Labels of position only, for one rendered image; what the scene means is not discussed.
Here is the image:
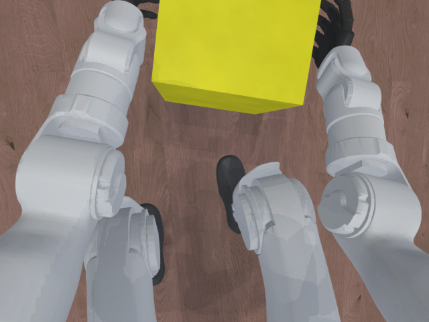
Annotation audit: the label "left robot forearm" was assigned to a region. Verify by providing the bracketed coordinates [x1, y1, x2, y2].
[15, 0, 147, 204]

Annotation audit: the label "robot foot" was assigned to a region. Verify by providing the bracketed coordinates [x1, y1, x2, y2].
[217, 155, 245, 234]
[140, 203, 165, 286]

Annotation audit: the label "robot right foot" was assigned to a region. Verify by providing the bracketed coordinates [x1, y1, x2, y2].
[217, 155, 245, 234]

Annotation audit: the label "robot left foot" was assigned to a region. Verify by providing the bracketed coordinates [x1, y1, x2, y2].
[140, 203, 165, 286]

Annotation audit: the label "robot right upper arm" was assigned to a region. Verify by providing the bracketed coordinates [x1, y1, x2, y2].
[318, 172, 429, 322]

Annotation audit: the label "robot left hand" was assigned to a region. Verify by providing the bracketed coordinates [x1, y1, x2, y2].
[112, 0, 160, 19]

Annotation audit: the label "carton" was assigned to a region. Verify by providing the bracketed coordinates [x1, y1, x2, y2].
[151, 0, 321, 115]

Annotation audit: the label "robot right hand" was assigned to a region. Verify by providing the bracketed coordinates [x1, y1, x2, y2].
[312, 0, 355, 69]

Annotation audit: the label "right robot forearm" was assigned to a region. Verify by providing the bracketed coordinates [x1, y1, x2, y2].
[316, 46, 412, 189]

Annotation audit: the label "robot left upper arm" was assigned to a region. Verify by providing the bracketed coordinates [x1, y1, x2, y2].
[0, 134, 127, 322]

